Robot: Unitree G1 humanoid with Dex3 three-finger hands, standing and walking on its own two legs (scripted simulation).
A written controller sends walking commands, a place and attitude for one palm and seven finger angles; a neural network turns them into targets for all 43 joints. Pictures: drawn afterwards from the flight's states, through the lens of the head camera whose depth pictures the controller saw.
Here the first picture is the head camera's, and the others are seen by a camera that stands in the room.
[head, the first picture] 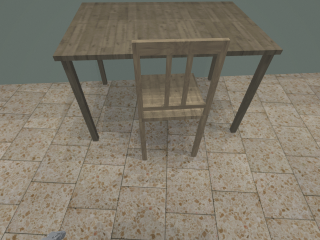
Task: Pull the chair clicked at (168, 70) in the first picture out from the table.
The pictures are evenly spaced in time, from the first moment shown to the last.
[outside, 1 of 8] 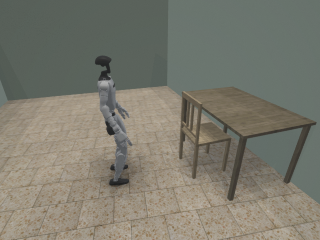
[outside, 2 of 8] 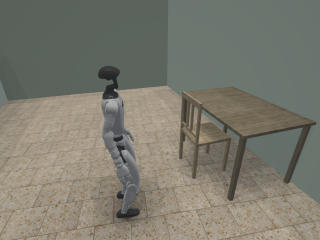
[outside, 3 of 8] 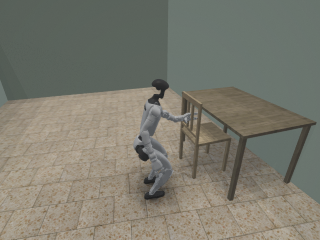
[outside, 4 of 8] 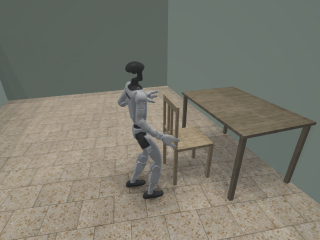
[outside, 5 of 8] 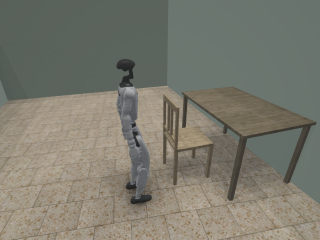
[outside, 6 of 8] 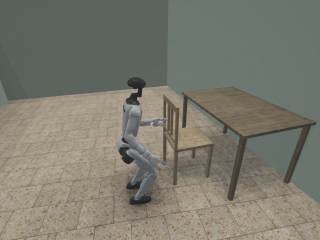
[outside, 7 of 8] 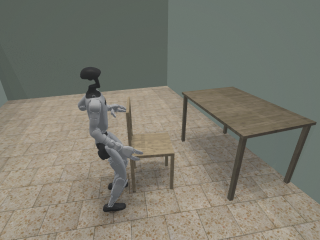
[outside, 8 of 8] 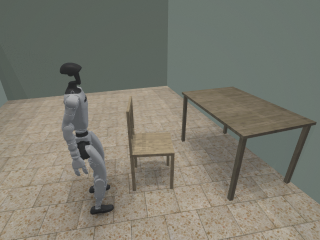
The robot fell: no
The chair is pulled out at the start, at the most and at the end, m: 0.00 0.65 0.62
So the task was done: yes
